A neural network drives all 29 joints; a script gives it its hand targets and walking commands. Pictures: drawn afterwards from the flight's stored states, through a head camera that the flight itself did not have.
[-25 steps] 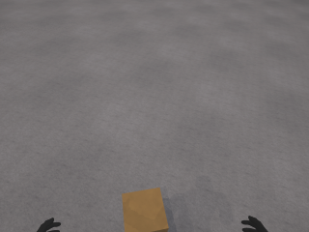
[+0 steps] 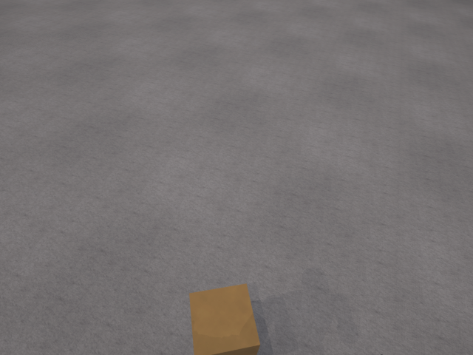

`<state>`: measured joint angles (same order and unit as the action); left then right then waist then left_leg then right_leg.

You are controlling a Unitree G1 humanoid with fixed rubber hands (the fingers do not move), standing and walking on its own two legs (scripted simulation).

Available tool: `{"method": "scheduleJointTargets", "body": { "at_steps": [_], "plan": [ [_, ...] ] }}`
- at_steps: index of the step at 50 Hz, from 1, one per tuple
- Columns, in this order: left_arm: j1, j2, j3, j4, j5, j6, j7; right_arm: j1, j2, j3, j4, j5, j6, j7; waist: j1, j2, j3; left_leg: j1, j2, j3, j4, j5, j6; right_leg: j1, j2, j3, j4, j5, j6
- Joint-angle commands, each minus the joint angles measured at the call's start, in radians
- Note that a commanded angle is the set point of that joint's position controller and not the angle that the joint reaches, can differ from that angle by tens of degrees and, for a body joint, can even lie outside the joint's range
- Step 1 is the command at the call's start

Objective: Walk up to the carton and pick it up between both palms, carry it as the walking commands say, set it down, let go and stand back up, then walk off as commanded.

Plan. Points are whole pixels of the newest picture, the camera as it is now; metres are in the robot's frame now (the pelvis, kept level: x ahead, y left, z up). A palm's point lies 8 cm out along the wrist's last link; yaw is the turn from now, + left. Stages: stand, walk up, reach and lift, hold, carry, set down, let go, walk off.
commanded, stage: stand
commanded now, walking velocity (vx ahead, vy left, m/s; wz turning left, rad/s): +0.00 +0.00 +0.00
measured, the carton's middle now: (222, 326) +0.41 +0.01 -0.68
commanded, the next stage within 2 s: walk off in 1.06 s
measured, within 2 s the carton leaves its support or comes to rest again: neither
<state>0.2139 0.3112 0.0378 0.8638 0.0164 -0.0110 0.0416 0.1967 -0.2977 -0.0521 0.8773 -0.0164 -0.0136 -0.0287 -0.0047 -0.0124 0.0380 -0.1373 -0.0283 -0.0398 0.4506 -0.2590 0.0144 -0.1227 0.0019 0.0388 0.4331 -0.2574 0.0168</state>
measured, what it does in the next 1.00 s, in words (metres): stands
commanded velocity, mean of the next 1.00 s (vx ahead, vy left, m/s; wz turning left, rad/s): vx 0.00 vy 0.00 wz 0.00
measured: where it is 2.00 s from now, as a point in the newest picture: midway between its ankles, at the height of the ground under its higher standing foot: outside the picture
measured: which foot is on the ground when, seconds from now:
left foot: down 0.00-1.00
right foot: down 0.00-1.00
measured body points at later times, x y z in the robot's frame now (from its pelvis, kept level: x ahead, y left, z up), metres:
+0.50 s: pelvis -0.01 +0.00 +0.00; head -0.02 +0.00 +0.45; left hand +0.07 +0.29 -0.12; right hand +0.07 -0.30 -0.12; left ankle -0.01 +0.11 -0.74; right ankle -0.01 -0.13 -0.74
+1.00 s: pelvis -0.02 -0.01 +0.00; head -0.02 +0.00 +0.45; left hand +0.07 +0.29 -0.12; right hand +0.07 -0.31 -0.12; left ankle -0.01 +0.11 -0.74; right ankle -0.01 -0.13 -0.74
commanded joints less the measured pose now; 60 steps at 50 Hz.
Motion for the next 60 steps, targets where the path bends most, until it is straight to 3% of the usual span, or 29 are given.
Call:
{"method": "scheduleJointTargets", "body": {
  "at_steps": [1,23,60],
  "plan": [
    [-0.014,0.137,0.027,-0.037,-0.002,-0.012,0.004,-0.019,-0.148,-0.029,-0.037,0.002,-0.011,-0.004,-0.001,0.014,-0.009,-0.024,0.101,-0.086,-0.09,0.174,-0.005,-0.006,-0.078,0.065,-0.068,0.156,-0.011],
    [-0.016,0.162,0.019,0.046,-0.009,-0.015,0.0,-0.032,-0.174,-0.014,0.051,0.01,-0.012,-0.004,0.001,0.013,0.008,-0.021,0.115,-0.096,-0.139,0.107,-0.005,-0.011,-0.092,0.083,-0.114,0.112,-0.017],
    [-0.042,0.188,0.014,0.078,-0.016,-0.02,-0.005,-0.043,-0.203,-0.005,0.084,0.017,-0.015,-0.001,0.003,0.012,-0.006,0.003,0.13,-0.093,-0.154,0.139,-0.004,-0.009,-0.106,0.088,-0.136,0.137,-0.023]
  ]
}}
